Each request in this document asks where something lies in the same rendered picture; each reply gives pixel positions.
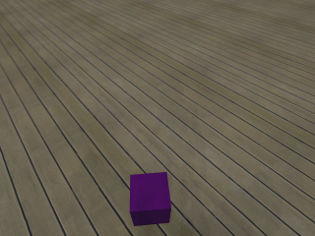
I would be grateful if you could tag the carton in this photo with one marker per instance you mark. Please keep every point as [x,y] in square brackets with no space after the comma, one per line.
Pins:
[149,199]

